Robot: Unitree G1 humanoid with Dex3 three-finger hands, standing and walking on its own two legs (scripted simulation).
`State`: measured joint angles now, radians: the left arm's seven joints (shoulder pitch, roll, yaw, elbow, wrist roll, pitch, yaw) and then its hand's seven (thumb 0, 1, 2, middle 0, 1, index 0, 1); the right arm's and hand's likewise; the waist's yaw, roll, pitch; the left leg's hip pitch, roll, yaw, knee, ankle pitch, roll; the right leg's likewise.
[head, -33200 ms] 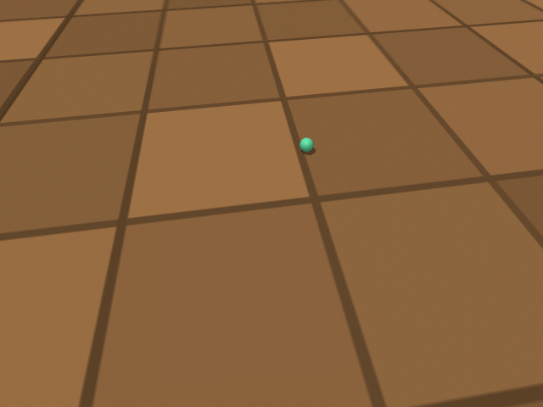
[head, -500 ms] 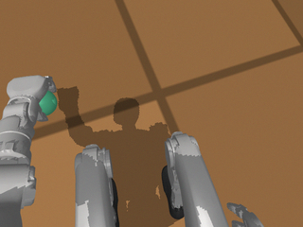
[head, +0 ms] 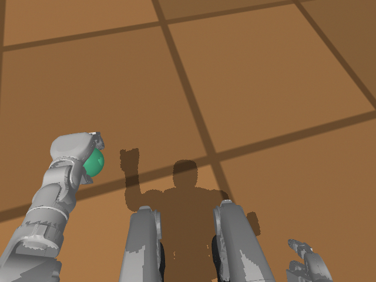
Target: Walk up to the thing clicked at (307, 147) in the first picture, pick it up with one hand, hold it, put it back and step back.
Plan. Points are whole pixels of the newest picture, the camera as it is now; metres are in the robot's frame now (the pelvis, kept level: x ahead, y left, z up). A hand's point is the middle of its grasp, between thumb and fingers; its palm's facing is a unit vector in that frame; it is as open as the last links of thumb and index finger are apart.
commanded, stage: lift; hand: left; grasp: from above
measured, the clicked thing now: (87, 161) +0.40 +0.25 -0.11
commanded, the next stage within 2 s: hold in 0.76 s
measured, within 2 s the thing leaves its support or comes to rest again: neither
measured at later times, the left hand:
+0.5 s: hand (63, 151) +0.36 +0.23 +0.06, palm faces -0.44 -0.07 -0.89, open 10.2 cm
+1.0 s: hand (44, 126) +0.38 +0.23 +0.13, palm faces -0.45 -0.07 -0.89, open 10.2 cm
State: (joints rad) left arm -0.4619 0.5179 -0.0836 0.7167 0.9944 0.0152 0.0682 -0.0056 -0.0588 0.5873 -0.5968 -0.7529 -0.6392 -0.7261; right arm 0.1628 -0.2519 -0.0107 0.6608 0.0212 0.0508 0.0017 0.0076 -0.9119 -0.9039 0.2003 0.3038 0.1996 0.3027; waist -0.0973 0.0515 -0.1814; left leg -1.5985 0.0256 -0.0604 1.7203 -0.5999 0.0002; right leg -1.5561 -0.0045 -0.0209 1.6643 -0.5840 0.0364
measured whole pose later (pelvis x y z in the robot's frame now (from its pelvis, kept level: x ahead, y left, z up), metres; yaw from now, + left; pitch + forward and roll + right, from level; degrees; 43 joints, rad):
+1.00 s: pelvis +0.07 +0.00 +0.20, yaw +0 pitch +8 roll -1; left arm -0.31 0.37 -0.19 0.80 1.00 0.04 0.11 -0.01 -0.07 0.60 -0.60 -0.75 -0.64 -0.73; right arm 0.24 -0.25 -0.04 0.75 0.04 -0.01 -0.04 0.01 -0.91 -0.90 0.20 0.30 0.20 0.30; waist -0.04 0.04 -0.07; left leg -0.57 0.03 0.02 0.79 -0.36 0.00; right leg -0.56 -0.01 0.03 0.76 -0.34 0.03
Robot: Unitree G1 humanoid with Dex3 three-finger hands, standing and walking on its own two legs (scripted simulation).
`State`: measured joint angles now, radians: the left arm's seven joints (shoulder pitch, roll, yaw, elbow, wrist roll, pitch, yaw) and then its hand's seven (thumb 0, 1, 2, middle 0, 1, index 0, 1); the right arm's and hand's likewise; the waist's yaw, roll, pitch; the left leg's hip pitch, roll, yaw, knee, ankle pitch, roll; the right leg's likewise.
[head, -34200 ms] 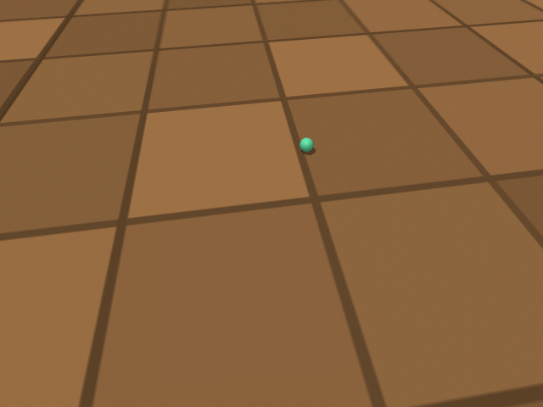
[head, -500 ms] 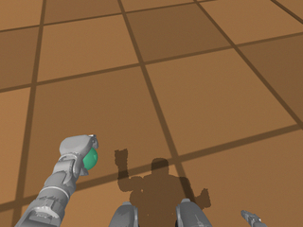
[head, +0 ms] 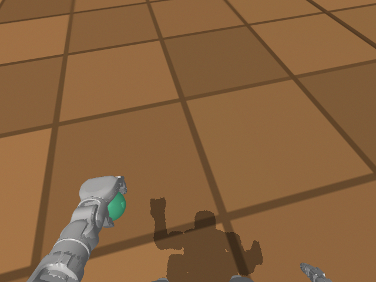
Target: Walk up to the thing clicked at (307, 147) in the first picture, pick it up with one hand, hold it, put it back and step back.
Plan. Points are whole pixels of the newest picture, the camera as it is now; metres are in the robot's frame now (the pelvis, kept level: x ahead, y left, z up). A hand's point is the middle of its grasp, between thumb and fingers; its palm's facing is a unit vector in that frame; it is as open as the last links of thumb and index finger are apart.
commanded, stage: hold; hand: left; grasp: from above
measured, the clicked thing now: (110, 205) +0.32 +0.23 -0.10
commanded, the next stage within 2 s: crouch in 1.76 s
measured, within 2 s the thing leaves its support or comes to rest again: neither
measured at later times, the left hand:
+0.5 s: hand (103, 201) +0.31 +0.22 -0.04, palm faces -0.44 -0.06 -0.89, open 10.2 cm
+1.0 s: hand (104, 205) +0.29 +0.21 -0.02, palm faces -0.44 -0.06 -0.90, open 10.3 cm
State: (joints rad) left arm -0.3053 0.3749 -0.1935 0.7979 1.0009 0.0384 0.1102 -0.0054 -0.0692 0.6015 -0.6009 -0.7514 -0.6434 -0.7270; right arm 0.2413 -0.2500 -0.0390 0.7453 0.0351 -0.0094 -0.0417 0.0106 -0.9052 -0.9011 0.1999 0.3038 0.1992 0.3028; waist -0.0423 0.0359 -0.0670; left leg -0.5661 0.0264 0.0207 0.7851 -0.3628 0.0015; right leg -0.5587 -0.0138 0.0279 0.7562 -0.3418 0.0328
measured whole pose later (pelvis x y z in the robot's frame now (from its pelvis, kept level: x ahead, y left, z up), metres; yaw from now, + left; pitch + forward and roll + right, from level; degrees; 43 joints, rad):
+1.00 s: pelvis +0.00 -0.01 +0.02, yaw +0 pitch +2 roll +0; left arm -0.23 0.39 -0.20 0.63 0.99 0.02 -0.02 0.00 -0.08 0.66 -0.56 -0.79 -0.60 -0.77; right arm 0.20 -0.26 -0.03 0.69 0.06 0.04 -0.04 0.01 -0.91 -0.90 0.20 0.30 0.20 0.30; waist 0.00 0.05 -0.02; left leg -0.33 0.02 0.03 0.57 -0.26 -0.01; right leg -0.35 -0.01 0.04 0.58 -0.26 0.02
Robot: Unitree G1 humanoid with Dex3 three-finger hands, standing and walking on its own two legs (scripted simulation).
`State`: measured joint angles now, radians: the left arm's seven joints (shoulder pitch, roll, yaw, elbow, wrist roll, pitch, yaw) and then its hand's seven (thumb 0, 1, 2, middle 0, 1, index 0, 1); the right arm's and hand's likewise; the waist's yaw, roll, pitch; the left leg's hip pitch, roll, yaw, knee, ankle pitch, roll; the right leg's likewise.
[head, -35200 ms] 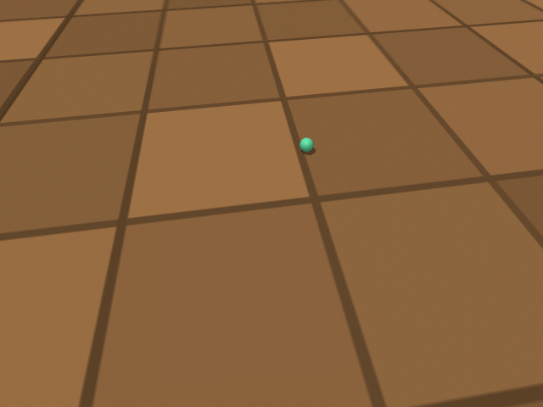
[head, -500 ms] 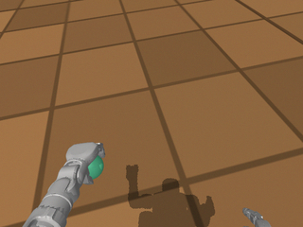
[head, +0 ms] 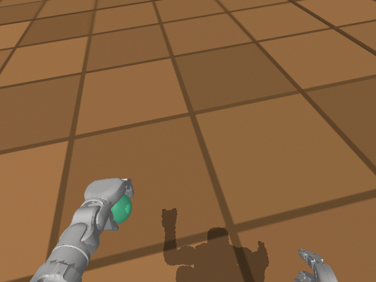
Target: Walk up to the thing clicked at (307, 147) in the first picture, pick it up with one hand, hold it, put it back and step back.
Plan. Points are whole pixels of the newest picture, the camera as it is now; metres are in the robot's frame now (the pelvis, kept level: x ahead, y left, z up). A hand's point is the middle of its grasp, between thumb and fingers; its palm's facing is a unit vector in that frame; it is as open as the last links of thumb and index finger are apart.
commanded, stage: hold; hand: left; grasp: from above
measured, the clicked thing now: (115, 207) +0.31 +0.22 -0.06
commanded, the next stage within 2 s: crouch in 0.76 s
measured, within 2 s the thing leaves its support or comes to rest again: neither
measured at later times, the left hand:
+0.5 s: hand (111, 207) +0.29 +0.22 -0.03, palm faces -0.45 -0.07 -0.89, open 10.3 cm
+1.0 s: hand (111, 205) +0.30 +0.22 -0.03, palm faces -0.45 -0.06 -0.89, open 10.3 cm
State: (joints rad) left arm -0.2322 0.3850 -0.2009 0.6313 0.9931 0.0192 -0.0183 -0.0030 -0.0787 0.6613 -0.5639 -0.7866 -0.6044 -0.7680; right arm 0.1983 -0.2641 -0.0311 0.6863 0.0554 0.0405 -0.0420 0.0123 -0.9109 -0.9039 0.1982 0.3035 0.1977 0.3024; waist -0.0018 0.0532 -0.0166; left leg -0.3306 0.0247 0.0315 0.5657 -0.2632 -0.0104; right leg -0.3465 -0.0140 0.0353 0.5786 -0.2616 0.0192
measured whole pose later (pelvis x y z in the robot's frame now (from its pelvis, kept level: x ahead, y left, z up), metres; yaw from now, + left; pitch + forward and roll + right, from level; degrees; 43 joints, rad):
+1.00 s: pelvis +0.01 +0.00 +0.01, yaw +0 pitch +1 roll +0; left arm -0.23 0.39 -0.20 0.63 1.00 0.00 -0.03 0.00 -0.09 0.68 -0.56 -0.79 -0.60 -0.78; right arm 0.19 -0.26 -0.03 0.68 0.06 0.07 -0.05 0.01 -0.91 -0.91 0.20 0.30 0.20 0.30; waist 0.00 0.05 0.00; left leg -0.26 0.02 0.03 0.49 -0.24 -0.01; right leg -0.28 -0.02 0.04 0.50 -0.24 0.02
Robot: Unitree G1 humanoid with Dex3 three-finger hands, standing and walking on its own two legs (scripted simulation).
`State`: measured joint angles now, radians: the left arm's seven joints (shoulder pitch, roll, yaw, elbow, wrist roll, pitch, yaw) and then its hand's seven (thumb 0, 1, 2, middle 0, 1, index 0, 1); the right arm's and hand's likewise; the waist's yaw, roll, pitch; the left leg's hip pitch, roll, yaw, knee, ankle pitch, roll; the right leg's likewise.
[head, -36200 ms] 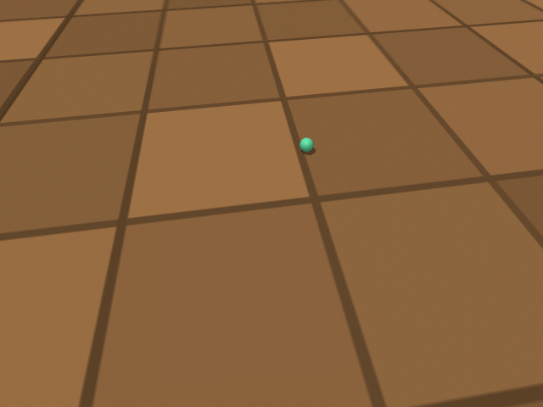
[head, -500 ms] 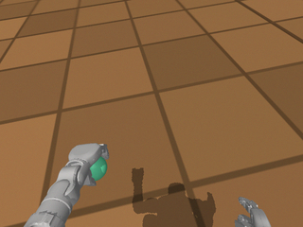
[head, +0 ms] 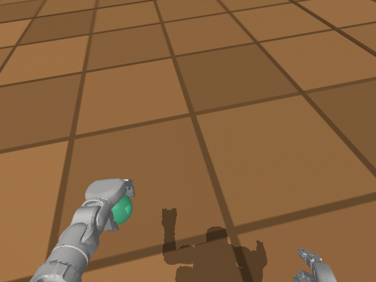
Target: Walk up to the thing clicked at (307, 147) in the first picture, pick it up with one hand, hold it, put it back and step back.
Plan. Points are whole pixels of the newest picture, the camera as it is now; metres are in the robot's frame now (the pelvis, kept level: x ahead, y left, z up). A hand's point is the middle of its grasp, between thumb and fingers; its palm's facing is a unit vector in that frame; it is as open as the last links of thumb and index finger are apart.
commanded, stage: crouch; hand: left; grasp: from above
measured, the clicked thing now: (116, 208) +0.30 +0.22 -0.07
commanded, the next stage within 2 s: lower in 1.82 s
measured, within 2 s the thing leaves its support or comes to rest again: neither
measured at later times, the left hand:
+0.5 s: hand (130, 221) +0.33 +0.24 -0.23, palm faces -0.42 +0.05 -0.91, open 10.3 cm
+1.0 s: hand (145, 235) +0.36 +0.24 -0.46, palm faces -0.45 -0.01 -0.89, open 10.3 cm
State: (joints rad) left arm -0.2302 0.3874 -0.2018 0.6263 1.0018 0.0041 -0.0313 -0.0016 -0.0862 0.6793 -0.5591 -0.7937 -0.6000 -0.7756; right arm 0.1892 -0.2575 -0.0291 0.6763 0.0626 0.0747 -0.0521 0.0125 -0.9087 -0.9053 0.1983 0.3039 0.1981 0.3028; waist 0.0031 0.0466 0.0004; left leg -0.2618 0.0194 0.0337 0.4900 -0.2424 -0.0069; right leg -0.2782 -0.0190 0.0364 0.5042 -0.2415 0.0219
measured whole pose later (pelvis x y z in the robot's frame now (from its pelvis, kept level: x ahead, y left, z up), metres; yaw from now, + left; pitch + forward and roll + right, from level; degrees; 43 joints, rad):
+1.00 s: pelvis -0.07 +0.01 -0.30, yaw -1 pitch +37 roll -4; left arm -0.80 0.51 0.01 1.28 1.22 -0.12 0.40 0.00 -0.09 0.68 -0.55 -0.80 -0.61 -0.78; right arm 0.18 -0.24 -0.02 0.76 -0.09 -0.07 0.04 0.01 -0.90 -0.90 0.20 0.30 0.20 0.30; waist -0.18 0.03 -0.18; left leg -1.94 0.01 -0.07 1.94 -0.65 0.00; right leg -1.90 -0.01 -0.01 1.90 -0.65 0.04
